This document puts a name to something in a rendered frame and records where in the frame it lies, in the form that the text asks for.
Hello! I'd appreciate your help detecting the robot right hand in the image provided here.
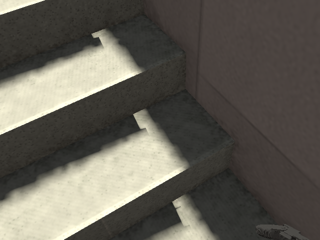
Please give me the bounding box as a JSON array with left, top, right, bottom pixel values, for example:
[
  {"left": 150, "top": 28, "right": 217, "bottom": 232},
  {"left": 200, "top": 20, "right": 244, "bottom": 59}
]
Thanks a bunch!
[{"left": 255, "top": 224, "right": 309, "bottom": 240}]

